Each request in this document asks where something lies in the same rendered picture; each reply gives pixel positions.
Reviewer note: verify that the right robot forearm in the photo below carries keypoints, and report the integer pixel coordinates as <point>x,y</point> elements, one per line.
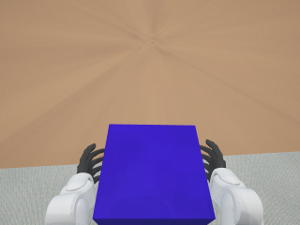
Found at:
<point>239,205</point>

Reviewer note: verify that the robot right hand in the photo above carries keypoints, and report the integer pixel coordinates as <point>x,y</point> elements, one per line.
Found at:
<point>215,160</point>

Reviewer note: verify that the carton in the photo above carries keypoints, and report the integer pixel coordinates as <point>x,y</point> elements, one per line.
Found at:
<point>153,175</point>

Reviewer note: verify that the left robot forearm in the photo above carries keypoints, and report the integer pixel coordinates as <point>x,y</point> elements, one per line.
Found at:
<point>73,203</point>

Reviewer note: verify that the robot left hand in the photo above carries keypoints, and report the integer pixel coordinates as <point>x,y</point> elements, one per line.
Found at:
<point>86,163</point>

